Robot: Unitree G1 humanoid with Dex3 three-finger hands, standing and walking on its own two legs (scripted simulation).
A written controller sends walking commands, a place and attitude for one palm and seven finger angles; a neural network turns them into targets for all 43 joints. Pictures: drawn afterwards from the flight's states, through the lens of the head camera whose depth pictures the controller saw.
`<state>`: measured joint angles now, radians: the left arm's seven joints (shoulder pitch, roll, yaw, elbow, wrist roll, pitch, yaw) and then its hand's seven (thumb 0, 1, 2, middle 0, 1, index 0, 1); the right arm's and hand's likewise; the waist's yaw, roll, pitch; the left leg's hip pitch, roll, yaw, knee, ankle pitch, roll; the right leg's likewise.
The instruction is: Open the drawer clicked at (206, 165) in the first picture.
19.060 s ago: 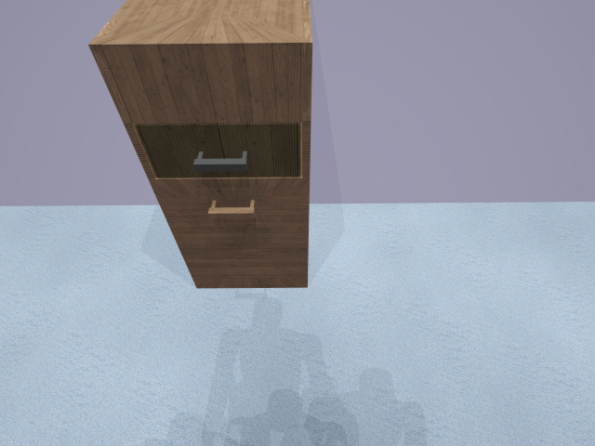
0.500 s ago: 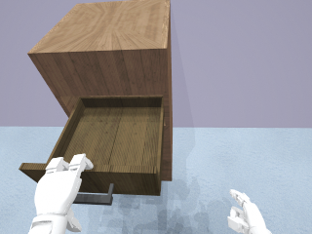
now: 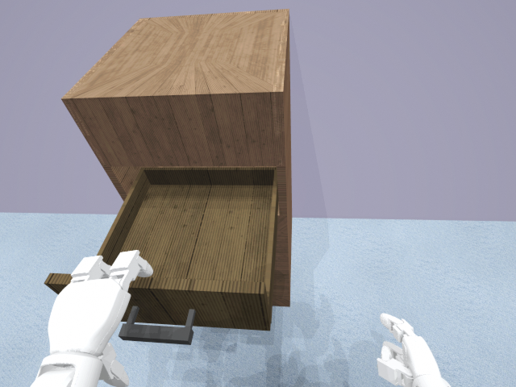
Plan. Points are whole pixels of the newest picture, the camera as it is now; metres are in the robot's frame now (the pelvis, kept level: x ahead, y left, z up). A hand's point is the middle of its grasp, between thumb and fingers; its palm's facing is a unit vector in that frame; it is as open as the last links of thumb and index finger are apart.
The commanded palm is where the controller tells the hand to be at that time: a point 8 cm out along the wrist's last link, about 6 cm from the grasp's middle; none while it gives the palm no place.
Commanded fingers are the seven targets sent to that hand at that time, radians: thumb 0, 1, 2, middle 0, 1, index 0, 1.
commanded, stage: lift the hand off the handle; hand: left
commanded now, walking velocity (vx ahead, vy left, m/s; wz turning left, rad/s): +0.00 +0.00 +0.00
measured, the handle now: (159, 323) +0.23 +0.23 -0.08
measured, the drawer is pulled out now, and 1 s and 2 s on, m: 0.30 0.30 0.30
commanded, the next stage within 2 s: draw the hand back to the body in 0.06 s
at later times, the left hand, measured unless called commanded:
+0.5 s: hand (99, 314) +0.18 +0.24 +0.08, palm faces +0.04 -0.13 -0.99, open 13.8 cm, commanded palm +0.16 +0.24 +0.14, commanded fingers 0.00 -0.50 0.30 -0.30 -1.20 -0.30 -1.20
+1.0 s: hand (97, 289) +0.19 +0.22 +0.14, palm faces +0.33 -0.87 -0.38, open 13.2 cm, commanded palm +0.14 +0.27 +0.17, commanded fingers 0.00 -0.05 0.50 -0.27 -0.91 -0.27 -0.91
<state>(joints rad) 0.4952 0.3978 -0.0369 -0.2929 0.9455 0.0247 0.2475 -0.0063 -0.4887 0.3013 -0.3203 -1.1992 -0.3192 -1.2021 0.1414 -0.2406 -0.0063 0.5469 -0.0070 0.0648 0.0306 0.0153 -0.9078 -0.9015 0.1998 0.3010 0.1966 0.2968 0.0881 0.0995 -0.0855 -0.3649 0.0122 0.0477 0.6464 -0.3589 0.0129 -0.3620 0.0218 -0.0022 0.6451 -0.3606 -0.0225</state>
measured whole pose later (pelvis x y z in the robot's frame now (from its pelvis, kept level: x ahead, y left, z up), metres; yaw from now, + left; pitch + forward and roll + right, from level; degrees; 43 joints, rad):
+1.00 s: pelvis +0.01 +0.01 +0.01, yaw +2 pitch -2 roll -1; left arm 0.54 0.28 0.13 -0.46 0.01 -0.08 0.13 -0.01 -0.33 0.37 -0.31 -1.10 -0.30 -1.10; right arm 0.21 -0.19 0.05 0.57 0.01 -0.13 -0.08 0.02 -0.91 -0.90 0.20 0.30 0.20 0.30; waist 0.05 0.06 0.01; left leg -0.14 -0.01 0.02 0.48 -0.30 0.02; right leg -0.11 0.00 -0.03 0.45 -0.30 -0.01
